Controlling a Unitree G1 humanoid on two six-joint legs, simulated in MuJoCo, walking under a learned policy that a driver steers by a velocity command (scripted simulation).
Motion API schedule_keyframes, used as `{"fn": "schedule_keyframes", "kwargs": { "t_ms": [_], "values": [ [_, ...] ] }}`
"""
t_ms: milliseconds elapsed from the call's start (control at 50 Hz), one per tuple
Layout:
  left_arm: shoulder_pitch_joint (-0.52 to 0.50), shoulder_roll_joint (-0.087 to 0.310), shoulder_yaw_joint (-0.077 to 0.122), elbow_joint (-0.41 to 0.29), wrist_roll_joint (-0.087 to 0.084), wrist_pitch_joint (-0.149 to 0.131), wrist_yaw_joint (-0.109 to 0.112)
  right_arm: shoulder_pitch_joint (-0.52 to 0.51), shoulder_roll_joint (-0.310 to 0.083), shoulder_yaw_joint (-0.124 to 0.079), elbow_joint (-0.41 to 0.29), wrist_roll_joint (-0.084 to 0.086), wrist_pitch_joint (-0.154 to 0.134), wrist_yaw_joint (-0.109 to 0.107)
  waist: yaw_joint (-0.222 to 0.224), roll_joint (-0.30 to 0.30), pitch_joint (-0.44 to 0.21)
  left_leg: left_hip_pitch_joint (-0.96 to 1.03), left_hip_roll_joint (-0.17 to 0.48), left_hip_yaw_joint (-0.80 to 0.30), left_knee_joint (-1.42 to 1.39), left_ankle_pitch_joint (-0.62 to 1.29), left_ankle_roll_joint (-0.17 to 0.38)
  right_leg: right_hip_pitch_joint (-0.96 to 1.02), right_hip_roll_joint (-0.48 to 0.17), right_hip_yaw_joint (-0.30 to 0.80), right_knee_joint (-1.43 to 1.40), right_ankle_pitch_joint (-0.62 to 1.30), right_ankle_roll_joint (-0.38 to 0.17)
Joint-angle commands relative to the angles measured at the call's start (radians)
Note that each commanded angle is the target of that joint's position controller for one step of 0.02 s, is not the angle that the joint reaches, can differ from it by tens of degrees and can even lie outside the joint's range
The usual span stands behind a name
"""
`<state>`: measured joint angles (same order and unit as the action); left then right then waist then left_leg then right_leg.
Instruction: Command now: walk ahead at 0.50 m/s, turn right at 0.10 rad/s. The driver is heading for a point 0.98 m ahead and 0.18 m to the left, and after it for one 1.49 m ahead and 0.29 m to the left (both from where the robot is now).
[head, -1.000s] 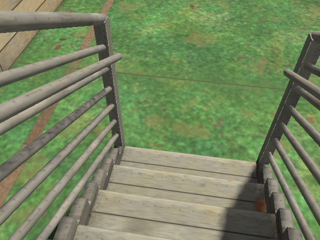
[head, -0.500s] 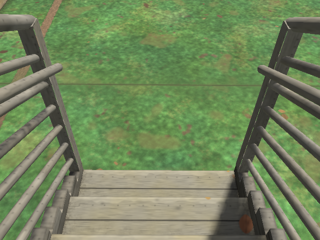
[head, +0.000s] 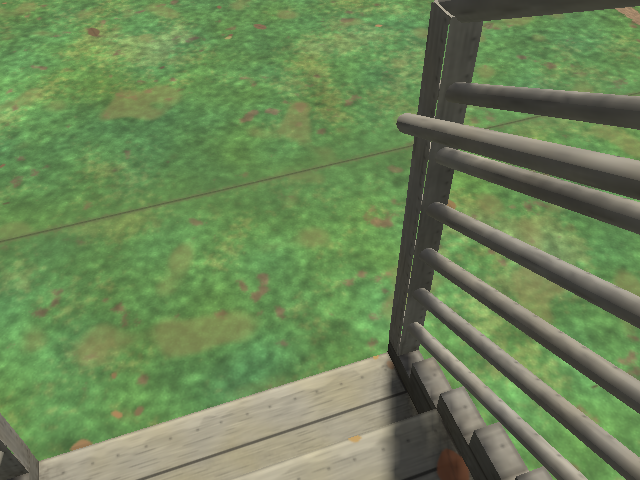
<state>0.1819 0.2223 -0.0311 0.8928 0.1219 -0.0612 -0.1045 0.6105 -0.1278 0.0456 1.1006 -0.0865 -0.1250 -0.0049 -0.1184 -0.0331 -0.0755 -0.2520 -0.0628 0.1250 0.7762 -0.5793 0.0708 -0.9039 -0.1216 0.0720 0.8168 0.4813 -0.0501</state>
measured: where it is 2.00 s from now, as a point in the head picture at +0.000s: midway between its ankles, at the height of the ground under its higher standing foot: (212, 367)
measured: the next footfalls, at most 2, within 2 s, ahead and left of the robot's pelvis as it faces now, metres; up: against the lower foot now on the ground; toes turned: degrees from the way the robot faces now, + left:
right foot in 0.22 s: +0.30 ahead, -0.14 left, -0.16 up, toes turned -7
left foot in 0.72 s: +0.59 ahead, +0.13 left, -0.32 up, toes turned +20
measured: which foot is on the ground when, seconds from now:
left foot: down 0.00-0.22, up 0.24-0.70, down 0.72-1.00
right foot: up 0.00-0.20, down 0.22-0.74, up 0.76-1.00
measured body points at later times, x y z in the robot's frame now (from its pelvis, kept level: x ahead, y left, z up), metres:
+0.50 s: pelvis +0.33 -0.05 -0.14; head +0.33 -0.04 +0.31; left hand +0.25 +0.16 -0.29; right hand +0.44 -0.29 -0.28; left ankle +0.48 +0.11 -0.82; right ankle +0.26 -0.14 -0.86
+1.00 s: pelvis +0.64 +0.04 -0.32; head +0.65 +0.04 +0.13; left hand +0.74 +0.30 -0.42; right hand +0.63 -0.17 -0.48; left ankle +0.55 +0.11 -1.02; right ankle +0.82 -0.07 -0.99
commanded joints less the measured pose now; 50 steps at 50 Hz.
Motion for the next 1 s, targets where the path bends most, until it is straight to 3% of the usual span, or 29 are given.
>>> {"fn": "schedule_keyframes", "kwargs": {
  "t_ms": [20, 60, 120, 160, 180, 220, 240, 260, 300, 320, 360, 400, 440, 460, 500, 580, 660, 720, 740, 760, 780, 800, 820, 840, 860, 880, 920, 960, 1000],
  "values": [
    [-0.060, 0.023, -0.009, -0.054, 0.004, -0.005, -0.007, 0.039, -0.091, 0.004, -0.035, -0.002, 0.017, 0.020, 0.035, 0.103, 0.182, -0.242, 0.211, -0.300, -0.188, 0.243, 0.199, 0.152, 0.024, -0.072, -0.051, 0.076, -0.008],
    [-0.145, 0.032, -0.016, -0.088, -0.001, 0.010, -0.006, 0.049, -0.124, -0.004, -0.038, 0.007, 0.017, 0.014, 0.015, 0.023, 0.215, -0.185, 0.245, -0.325, -0.150, 0.271, 0.200, 0.173, 0.024, -0.079, -0.143, -0.032, 0.009],
    [-0.311, 0.011, -0.035, -0.151, -0.035, 0.009, 0.011, 0.102, -0.126, -0.015, -0.002, 0.003, 0.023, 0.003, -0.057, 0.014, 0.233, 0.102, 0.267, -0.362, -0.070, 0.351, 0.184, 0.148, 0.000, -0.066, -0.416, -0.154, 0.036],
    [-0.315, 0.030, -0.015, -0.161, -0.026, -0.001, 0.011, 0.102, -0.168, -0.039, 0.011, 0.006, 0.034, 0.018, -0.056, 0.081, 0.225, 0.072, 0.257, -0.342, -0.045, 0.535, 0.169, 0.389, 0.041, -0.140, -0.392, -0.317, 0.015],
    [-0.174, 0.047, -0.003, -0.080, -0.056, -0.004, 0.014, 0.071, -0.193, -0.051, 0.030, -0.012, 0.046, 0.039, 0.003, 0.017, 0.214, 0.032, 0.253, -0.327, 0.093, 0.606, 0.143, 0.551, 0.034, -0.100, -0.437, -0.207, 0.007],
    [0.463, 0.219, 0.087, 0.104, -0.028, -0.015, 0.028, 0.093, -0.153, -0.043, 0.086, -0.044, 0.058, 0.128, 0.252, -0.033, -0.002, -0.283, 0.111, -0.194, 0.620, 0.612, 0.038, 1.298, 0.003, -0.158, -0.415, 0.074, -0.079],
    [0.637, 0.282, 0.105, 0.157, -0.033, 0.006, 0.009, 0.259, -0.050, -0.041, 0.132, -0.005, 0.057, 0.166, 0.216, -0.246, -0.307, -0.516, -0.001, -0.118, 1.174, -0.193, -0.031, 1.732, -0.213, 0.003, -0.107, 0.646, -0.303],
    [0.611, 0.292, 0.109, 0.132, -0.023, 0.019, 0.009, 0.099, -0.170, -0.065, 0.027, 0.019, 0.040, 0.187, 0.252, -0.150, -0.281, -0.681, 0.023, -0.152, 1.336, -0.213, -0.030, 1.655, -0.286, 0.133, -0.120, 0.644, -0.338],
    [0.396, 0.143, 0.077, 0.096, -0.036, 0.017, 0.020, -0.161, -0.179, -0.071, -0.102, 0.037, 0.019, 0.157, 0.218, 0.014, -0.058, -0.841, 0.104, -0.184, 1.181, -0.051, -0.003, 1.258, -0.347, 0.122, -0.332, 0.056, -0.301],
    [0.254, 0.022, 0.048, 0.075, -0.025, 0.009, 0.036, -0.178, -0.134, -0.054, -0.133, 0.027, 0.023, 0.130, 0.149, 0.067, 0.013, -0.753, 0.176, -0.262, 0.961, 0.129, 0.033, 1.038, -0.337, 0.077, -0.392, -0.084, -0.260],
    [0.133, -0.070, 0.018, 0.033, 0.000, -0.024, 0.062, -0.223, -0.036, -0.035, -0.129, 0.004, 0.020, 0.094, 0.049, 0.063, 0.193, -0.507, 0.246, -0.274, 0.582, 0.367, 0.063, 0.543, -0.265, -0.023, -0.494, -0.177, -0.228],
    [0.145, -0.014, 0.032, 0.025, -0.035, -0.046, 0.079, -0.172, -0.041, -0.054, -0.053, 0.004, 0.028, 0.109, 0.044, 0.000, 0.151, -0.341, 0.182, -0.207, 0.234, 0.649, 0.047, 0.426, -0.164, -0.118, -0.525, -0.247, -0.221],
    [0.221, 0.046, 0.055, 0.060, -0.002, -0.036, 0.080, -0.080, -0.088, -0.068, -0.021, -0.007, 0.026, 0.140, 0.021, -0.043, 0.092, -0.307, 0.132, -0.157, 0.331, 0.661, 0.021, 0.443, -0.157, -0.135, -0.379, -0.206, -0.193],
    [0.249, -0.045, 0.026, 0.069, -0.001, -0.045, 0.090, -0.182, -0.097, -0.068, -0.039, -0.012, 0.012, 0.131, 0.076, 0.020, 0.104, -0.500, 0.195, -0.253, 0.068, 0.939, 0.008, 0.606, -0.163, -0.127, -0.363, -0.335, -0.159],
    [0.341, -0.055, 0.008, 0.119, 0.013, -0.047, 0.092, -0.317, -0.087, -0.049, -0.078, 0.023, 0.015, 0.117, 0.113, -0.002, 0.088, -0.509, 0.217, -0.286, -0.116, 1.220, -0.007, 0.692, -0.148, -0.162, -0.260, -0.534, -0.119],
    [0.276, -0.033, 0.003, 0.086, 0.039, -0.033, 0.068, -0.462, -0.165, -0.065, -0.164, 0.010, 0.047, 0.088, 0.102, -0.007, 0.183, -0.158, 0.168, -0.137, -0.076, 1.074, 0.026, 0.394, -0.134, -0.211, -0.223, -0.751, -0.082],
    [0.446, 0.095, 0.056, 0.184, -0.014, 0.003, 0.099, -0.584, -0.133, -0.063, -0.218, 0.001, 0.066, 0.064, 0.193, 0.033, 0.311, -0.343, 0.189, -0.121, -0.349, 0.752, 0.015, 0.768, -0.277, -0.085, -0.113, -0.567, -0.066],
    [0.405, 0.161, 0.086, 0.197, 0.011, 0.000, 0.031, -0.194, -0.270, -0.141, -0.057, 0.025, 0.046, 0.043, 0.035, 0.119, 0.118, 0.327, 0.006, 0.123, -0.355, 0.907, 0.013, 0.566, -0.079, -0.278, 0.409, -0.316, -0.038],
    [0.556, 0.035, 0.066, 0.248, 0.022, -0.013, 0.002, 0.015, -0.384, -0.179, -0.028, 0.025, 0.051, 0.050, 0.005, 0.205, -0.069, 0.747, 0.154, -0.059, -0.084, 1.440, 0.208, 0.263, 0.005, -0.279, 0.863, -0.696, 0.042],
    [0.481, -0.038, 0.035, 0.169, -0.017, -0.018, -0.040, 0.279, -0.420, -0.179, 0.063, 0.033, 0.057, 0.049, -0.093, 0.309, -0.320, 1.059, 0.369, -0.365, -0.096, 1.549, 0.398, 0.058, 0.117, -0.210, 1.290, -1.328, 0.096],
    [0.195, 0.013, 0.047, 0.058, -0.067, -0.030, -0.034, 0.360, -0.393, -0.181, 0.099, 0.037, 0.045, 0.048, -0.180, 0.181, -0.157, 0.988, 0.383, -0.451, -0.183, 1.475, 0.344, -0.179, 0.107, -0.153, 1.318, -1.355, 0.086],
    [-0.064, 0.038, 0.059, -0.082, -0.087, -0.059, 0.008, 0.264, -0.348, -0.162, 0.076, 0.043, 0.021, 0.051, -0.147, 0.105, 0.003, 0.817, 0.400, -0.545, -0.257, 0.899, 0.304, -0.343, 0.089, -0.075, 1.133, -1.297, 0.074],
    [-0.073, 0.039, 0.058, -0.105, -0.078, -0.064, 0.046, 0.042, -0.216, -0.124, 0.006, 0.046, 0.018, 0.057, -0.036, -0.034, 0.090, 0.490, 0.385, -0.506, -0.320, 0.531, 0.259, -0.231, 0.006, -0.004, 0.849, -1.110, 0.037],
    [-0.015, 0.022, 0.053, -0.094, -0.072, -0.061, 0.070, -0.098, -0.173, -0.099, -0.023, 0.026, 0.019, 0.063, 0.056, 0.008, 0.158, 0.148, 0.377, -0.485, -0.360, 0.396, 0.301, -0.078, -0.010, 0.004, 0.831, -1.084, -0.012],
    [0.049, -0.042, 0.028, -0.063, -0.042, -0.050, 0.079, -0.311, -0.047, -0.043, -0.098, 0.002, 0.013, 0.049, 0.153, -0.025, 0.211, -0.178, 0.367, -0.434, -0.427, 0.438, 0.270, 0.098, -0.108, 0.099, 0.476, -0.766, -0.054],
    [0.112, -0.074, 0.025, -0.035, -0.025, -0.029, 0.076, -0.382, -0.043, -0.030, -0.145, 0.013, 0.001, 0.055, 0.180, 0.014, 0.212, -0.409, 0.331, -0.406, -0.433, 0.477, 0.314, 0.295, -0.086, 0.059, 0.307, -0.590, -0.044],
    [0.124, -0.069, 0.014, -0.047, -0.046, -0.014, 0.054, -0.282, -0.176, -0.053, -0.115, 0.020, -0.005, 0.070, 0.163, 0.069, 0.116, -0.506, 0.215, -0.347, -0.374, 0.403, 0.296, 0.467, 0.004, -0.075, 0.293, -0.544, 0.002],
    [0.153, -0.032, 0.003, -0.036, -0.004, -0.050, 0.046, -0.141, -0.097, -0.016, -0.086, -0.031, -0.028, 0.058, 0.121, 0.018, 0.099, -0.437, 0.158, -0.351, -0.117, 0.353, 0.244, 0.373, -0.006, 0.032, 0.196, -0.158, 0.029],
    [-0.047, 0.030, -0.003, -0.071, -0.040, -0.051, 0.084, -0.023, -0.095, -0.015, -0.067, 0.010, -0.019, 0.023, 0.014, 0.002, 0.085, -0.249, 0.126, -0.356, 0.001, 0.183, 0.170, 0.302, 0.009, 0.020, -0.252, -0.012, 0.088]
  ]
}}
